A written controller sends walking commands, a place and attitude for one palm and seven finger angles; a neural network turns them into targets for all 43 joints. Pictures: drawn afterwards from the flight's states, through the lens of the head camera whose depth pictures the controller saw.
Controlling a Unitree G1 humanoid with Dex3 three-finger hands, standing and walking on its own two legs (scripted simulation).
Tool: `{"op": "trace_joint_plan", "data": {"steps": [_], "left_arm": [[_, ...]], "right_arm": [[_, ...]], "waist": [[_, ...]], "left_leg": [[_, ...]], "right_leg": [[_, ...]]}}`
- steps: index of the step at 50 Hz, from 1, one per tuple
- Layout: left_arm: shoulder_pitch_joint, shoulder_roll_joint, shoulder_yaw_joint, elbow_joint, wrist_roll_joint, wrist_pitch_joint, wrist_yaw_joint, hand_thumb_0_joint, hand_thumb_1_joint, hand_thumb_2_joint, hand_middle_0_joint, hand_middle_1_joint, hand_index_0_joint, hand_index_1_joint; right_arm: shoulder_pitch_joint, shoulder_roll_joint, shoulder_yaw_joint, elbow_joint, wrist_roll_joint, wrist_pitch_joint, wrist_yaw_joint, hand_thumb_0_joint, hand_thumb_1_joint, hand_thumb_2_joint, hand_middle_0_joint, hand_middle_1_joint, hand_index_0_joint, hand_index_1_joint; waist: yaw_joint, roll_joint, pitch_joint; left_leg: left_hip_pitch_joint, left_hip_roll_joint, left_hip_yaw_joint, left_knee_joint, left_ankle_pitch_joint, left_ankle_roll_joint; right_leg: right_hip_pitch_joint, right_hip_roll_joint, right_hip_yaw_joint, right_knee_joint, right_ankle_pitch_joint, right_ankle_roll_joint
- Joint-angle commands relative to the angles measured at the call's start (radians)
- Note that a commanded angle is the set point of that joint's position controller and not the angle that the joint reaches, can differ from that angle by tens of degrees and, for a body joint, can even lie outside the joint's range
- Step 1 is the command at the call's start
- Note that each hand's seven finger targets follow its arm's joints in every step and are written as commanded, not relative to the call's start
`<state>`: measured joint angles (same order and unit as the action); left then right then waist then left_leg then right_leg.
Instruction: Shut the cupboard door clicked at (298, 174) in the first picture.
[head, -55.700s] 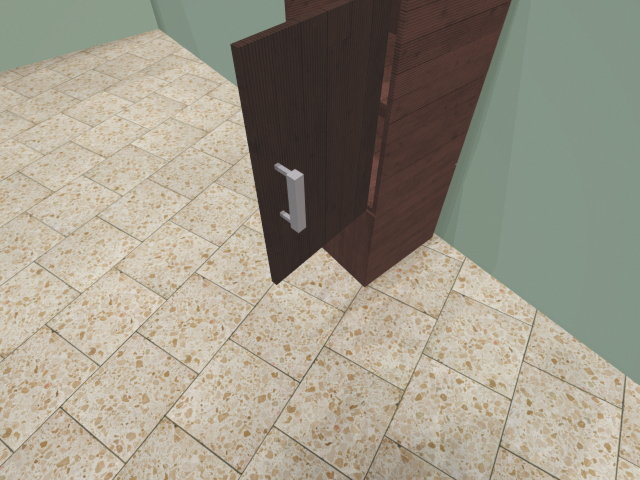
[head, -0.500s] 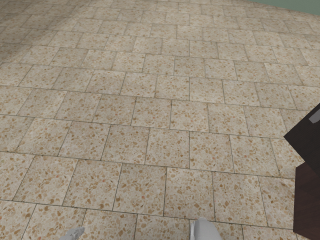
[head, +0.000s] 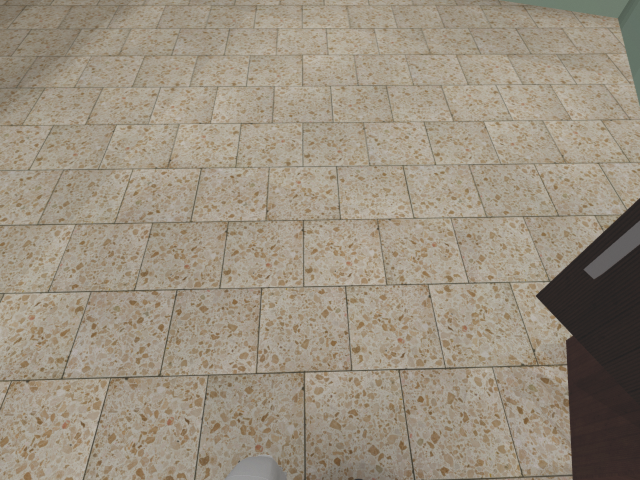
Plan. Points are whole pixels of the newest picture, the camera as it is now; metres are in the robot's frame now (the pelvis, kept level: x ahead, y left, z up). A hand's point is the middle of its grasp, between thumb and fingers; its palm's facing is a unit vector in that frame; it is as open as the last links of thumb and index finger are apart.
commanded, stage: turn to face it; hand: left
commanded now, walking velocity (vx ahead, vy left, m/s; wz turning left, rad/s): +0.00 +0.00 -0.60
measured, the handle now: (627, 244) +0.50 -0.46 -0.05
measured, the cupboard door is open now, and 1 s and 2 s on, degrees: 47 47 47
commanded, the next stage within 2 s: take the last steps up to it in 1.56 s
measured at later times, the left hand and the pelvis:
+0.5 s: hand (201, 423) +0.20 +0.19 -0.16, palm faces -0.31 -0.92 -0.23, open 7.4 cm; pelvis +0.02 +0.03 +0.00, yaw -19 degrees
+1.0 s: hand (230, 412) +0.22 +0.16 -0.19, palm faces -0.52 -0.83 -0.20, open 7.4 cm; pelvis +0.04 +0.04 -0.01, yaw -36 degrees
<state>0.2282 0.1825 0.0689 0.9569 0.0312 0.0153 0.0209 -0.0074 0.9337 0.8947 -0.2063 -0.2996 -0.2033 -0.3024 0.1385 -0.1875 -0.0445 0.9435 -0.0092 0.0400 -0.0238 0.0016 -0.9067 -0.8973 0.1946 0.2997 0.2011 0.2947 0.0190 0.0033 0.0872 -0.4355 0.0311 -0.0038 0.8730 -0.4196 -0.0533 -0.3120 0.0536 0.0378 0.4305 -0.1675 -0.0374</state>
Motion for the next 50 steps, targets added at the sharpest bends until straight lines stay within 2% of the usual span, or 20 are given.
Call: {"op": "trace_joint_plan", "data": {"steps": [1, 3, 4, 5, 6, 7, 11, 20, 24, 26, 27, 28, 29, 31, 36, 43, 45, 46, 48, 50], "left_arm": [[0.009, 0.192, 0.056, -0.078, -0.004, -0.006, 0.001, 0.000, 0.900, 0.900, -0.200, -0.300, -0.200, -0.300], [-0.035, 0.180, 0.052, -0.091, -0.013, 0.003, -0.003, 0.000, 0.900, 0.900, -0.200, -0.300, -0.200, -0.300], [-0.030, 0.133, 0.045, -0.108, -0.022, 0.007, -0.006, 0.000, 0.900, 0.900, -0.200, -0.300, -0.200, -0.300], [-0.019, 0.098, 0.034, -0.122, -0.029, 0.008, -0.018, 0.000, 0.900, 0.900, -0.200, -0.300, -0.200, -0.300], [-0.049, 0.128, 0.038, -0.132, -0.017, 0.014, -0.021, 0.000, 0.900, 0.900, -0.200, -0.300, -0.200, -0.300], [-0.037, 0.143, 0.047, -0.130, -0.010, 0.021, -0.029, 0.000, 0.900, 0.900, -0.200, -0.300, -0.200, -0.300], [-0.002, 0.133, 0.049, -0.099, -0.008, 0.039, -0.049, 0.000, 0.900, 0.900, -0.200, -0.300, -0.200, -0.300], [-0.130, 0.106, 0.028, -0.161, -0.008, 0.041, -0.061, 0.000, 0.900, 0.900, -0.200, -0.300, -0.200, -0.300], [-0.116, 0.114, 0.028, -0.167, -0.009, 0.034, -0.059, 0.000, 0.900, 0.900, -0.200, -0.300, -0.200, -0.300], [-0.027, 0.139, 0.037, -0.150, -0.008, 0.026, -0.056, 0.000, 0.900, 0.900, -0.200, -0.300, -0.200, -0.300], [0.064, 0.200, 0.047, -0.123, -0.002, 0.014, -0.049, 0.000, 0.900, 0.900, -0.200, -0.300, -0.200, -0.300], [0.127, 0.315, 0.068, -0.108, 0.006, -0.003, -0.033, 0.000, 0.900, 0.900, -0.200, -0.300, -0.200, -0.300], [0.150, 0.338, 0.068, -0.096, -0.015, 0.003, -0.018, 0.000, 0.900, 0.900, -0.200, -0.300, -0.200, -0.300], [0.039, 0.280, 0.064, -0.131, -0.010, 0.008, 0.000, 0.000, 0.900, 0.900, -0.200, -0.300, -0.200, -0.300], [-0.047, 0.228, 0.041, -0.159, -0.011, -0.001, -0.003, 0.000, 0.900, 0.900, -0.200, -0.300, -0.200, -0.300], [-0.047, 0.250, 0.056, -0.151, -0.001, 0.011, -0.015, 0.000, 0.900, 0.900, -0.200, -0.300, -0.200, -0.300], [-0.073, 0.241, 0.056, -0.147, -0.005, 0.015, -0.016, 0.000, 0.900, 0.900, -0.200, -0.300, -0.200, -0.300], [-0.092, 0.221, 0.052, -0.157, -0.013, 0.021, -0.017, 0.000, 0.900, 0.900, -0.200, -0.300, -0.200, -0.300], [-0.065, 0.130, 0.032, -0.189, -0.024, 0.027, -0.030, 0.000, 0.900, 0.900, -0.200, -0.300, -0.200, -0.300], [-0.058, 0.174, 0.045, -0.169, -0.007, 0.033, -0.037, 0.000, 0.900, 0.900, -0.200, -0.300, -0.200, -0.300]], "right_arm": [[0.064, -0.069, -0.015, -0.075, 0.006, -0.023, -0.010, 0.000, -0.900, -0.900, 0.200, 0.300, 0.200, 0.300], [0.132, -0.092, -0.018, -0.058, 0.008, -0.036, -0.016, 0.000, -0.900, -0.900, 0.200, 0.300, 0.200, 0.300], [0.155, -0.155, -0.026, -0.056, 0.000, -0.049, -0.020, 0.000, -0.900, -0.900, 0.200, 0.300, 0.200, 0.300], [0.152, -0.242, -0.044, -0.076, -0.012, -0.049, -0.020, 0.000, -0.900, -0.900, 0.200, 0.300, 0.200, 0.300], [0.139, -0.251, -0.043, -0.087, -0.022, -0.040, -0.026, 0.000, -0.900, -0.900, 0.200, 0.300, 0.200, 0.300], [0.095, -0.224, -0.033, -0.100, -0.025, -0.039, -0.029, 0.000, -0.900, -0.900, 0.200, 0.300, 0.200, 0.300], [0.030, -0.177, -0.016, -0.123, -0.022, -0.047, -0.032, 0.000, -0.900, -0.900, 0.200, 0.300, 0.200, 0.300], [0.149, -0.205, -0.041, -0.073, -0.024, -0.042, -0.017, 0.000, -0.900, -0.900, 0.200, 0.300, 0.200, 0.300], [0.122, -0.234, -0.051, -0.078, -0.024, -0.038, -0.011, 0.000, -0.900, -0.900, 0.200, 0.300, 0.200, 0.300], [0.085, -0.238, -0.053, -0.085, -0.018, -0.036, -0.005, 0.000, -0.900, -0.900, 0.200, 0.300, 0.200, 0.300], [0.075, -0.218, -0.051, -0.096, -0.007, -0.036, 0.001, 0.000, -0.900, -0.900, 0.200, 0.300, 0.200, 0.300], [0.051, -0.127, -0.027, -0.146, -0.001, -0.033, 0.005, 0.000, -0.900, -0.900, 0.200, 0.300, 0.200, 0.300], [0.029, -0.158, -0.024, -0.159, -0.002, -0.012, -0.005, 0.000, -0.900, -0.900, 0.200, 0.300, 0.200, 0.300], [0.021, -0.136, -0.024, -0.154, -0.003, -0.005, -0.008, 0.000, -0.900, -0.900, 0.200, 0.300, 0.200, 0.300], [0.065, -0.138, -0.022, -0.113, -0.008, -0.002, 0.003, 0.000, -0.900, -0.900, 0.200, 0.300, 0.200, 0.300], [0.044, -0.120, -0.022, -0.139, 0.002, -0.015, 0.000, 0.000, -0.900, -0.900, 0.200, 0.300, 0.200, 0.300], [0.103, -0.126, -0.023, -0.125, 0.006, -0.023, -0.005, 0.000, -0.900, -0.900, 0.200, 0.300, 0.200, 0.300], [0.155, -0.146, -0.026, -0.108, 0.004, -0.034, -0.008, 0.000, -0.900, -0.900, 0.200, 0.300, 0.200, 0.300], [0.192, -0.305, -0.052, -0.116, -0.018, -0.045, -0.016, 0.000, -0.900, -0.900, 0.200, 0.300, 0.200, 0.300], [0.115, -0.250, -0.030, -0.134, -0.025, -0.043, -0.017, 0.000, -0.900, -0.900, 0.200, 0.300, 0.200, 0.300]], "waist": [[-0.015, -0.147, -0.194], [-0.058, -0.133, -0.204], [-0.066, 0.019, -0.211], [-0.061, 0.293, -0.188], [-0.071, 0.240, -0.130], [-0.042, 0.157, -0.098], [-0.001, 0.148, -0.086], [-0.065, 0.212, -0.097], [-0.049, 0.230, -0.094], [0.010, 0.179, -0.128], [0.056, 0.035, -0.178], [0.083, -0.299, -0.188], [0.081, -0.275, -0.186], [0.035, -0.212, -0.123], [-0.018, -0.121, -0.168], [-0.006, -0.173, -0.136], [-0.042, -0.172, -0.141], [-0.069, -0.112, -0.158], [-0.074, 0.346, -0.163], [-0.035, 0.230, -0.118]], "left_leg": [[0.095, -0.018, 0.001, -0.200, 0.042, 0.006], [0.303, -0.008, 0.008, -0.418, 0.198, 0.011], [0.416, 0.130, -0.119, -0.544, 0.225, 0.046], [0.440, 0.367, -0.341, -0.602, 0.374, 0.145], [0.348, 0.446, -0.360, -0.601, 0.449, 0.234], [0.289, 0.411, -0.284, -0.596, 0.479, 0.248], [0.322, 0.283, -0.048, -0.530, 0.685, 0.189], [0.418, 0.305, 0.075, -0.475, 0.729, 0.180], [0.362, 0.335, 0.103, -0.422, 0.701, 0.159], [0.284, 0.312, 0.148, -0.302, 0.610, 0.105], [0.186, 0.256, 0.204, -0.125, 0.482, 0.051], [-0.121, 0.074, 0.230, 0.143, -0.148, -0.012], [-0.156, 0.049, 0.071, 0.294, -0.257, -0.014], [-0.240, 0.081, -0.009, 0.352, -0.134, -0.011], [-0.095, 0.065, 0.015, 0.215, 0.021, -0.037], [0.033, 0.006, 0.035, -0.115, 0.001, -0.027], [0.168, -0.003, 0.026, -0.296, 0.104, -0.019], [0.301, 0.017, 0.025, -0.436, 0.192, -0.013], [0.396, 0.420, -0.364, -0.619, 0.285, 0.144], [0.246, 0.409, -0.285, -0.617, 0.313, 0.205]], "right_leg": [[0.147, -0.250, 0.290, -0.041, 0.373, -0.136], [0.004, -0.192, 0.260, 0.018, 0.254, -0.066], [-0.124, -0.092, 0.183, 0.116, 0.052, -0.016], [-0.263, 0.024, 0.030, 0.338, -0.359, 0.047], [-0.266, -0.009, 0.016, 0.538, -0.449, 0.061], [-0.257, -0.031, 0.027, 0.650, -0.390, 0.070], [-0.279, -0.066, -0.011, 0.757, -0.262, 0.102], [-0.201, -0.081, -0.114, 0.447, -0.226, 0.091], [-0.079, -0.069, -0.133, 0.297, -0.217, 0.057], [0.091, -0.066, -0.134, 0.110, -0.049, 0.035], [0.256, -0.136, -0.047, -0.008, 0.125, 0.004], [0.410, -0.397, 0.339, -0.060, 0.520, -0.106], [0.323, -0.468, 0.393, -0.065, 0.613, -0.190], [0.281, -0.387, 0.320, -0.074, 0.422, -0.188], [0.178, -0.275, 0.182, -0.046, 0.390, -0.142], [0.090, -0.252, 0.290, -0.030, 0.272, -0.143], [0.006, -0.225, 0.303, 0.016, 0.218, -0.097], [-0.079, -0.177, 0.270, 0.064, 0.127, -0.052], [-0.300, 0.024, 0.004, 0.463, -0.440, 0.062], [-0.257, -0.050, 0.041, 0.705, -0.378, 0.067]]}}
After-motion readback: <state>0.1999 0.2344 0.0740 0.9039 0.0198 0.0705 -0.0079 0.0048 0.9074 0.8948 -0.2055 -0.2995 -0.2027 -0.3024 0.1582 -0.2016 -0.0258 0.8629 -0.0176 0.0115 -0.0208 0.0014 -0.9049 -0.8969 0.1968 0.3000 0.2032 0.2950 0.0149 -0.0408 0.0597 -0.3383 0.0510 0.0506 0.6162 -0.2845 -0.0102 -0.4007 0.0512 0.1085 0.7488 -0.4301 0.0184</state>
